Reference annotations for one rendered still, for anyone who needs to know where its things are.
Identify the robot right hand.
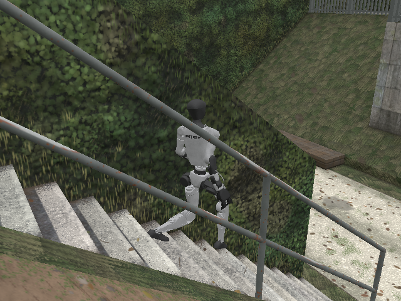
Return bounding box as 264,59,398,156
216,188,232,210

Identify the left robot upper arm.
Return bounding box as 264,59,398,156
175,126,186,156

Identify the left robot forearm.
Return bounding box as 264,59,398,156
178,153,189,160

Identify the robot right thigh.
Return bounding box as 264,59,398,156
204,180,227,213

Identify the left robot shin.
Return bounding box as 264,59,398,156
154,210,191,234

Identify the right robot forearm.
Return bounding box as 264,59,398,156
207,155,223,191

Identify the right robot upper arm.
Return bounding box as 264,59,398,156
204,127,220,164

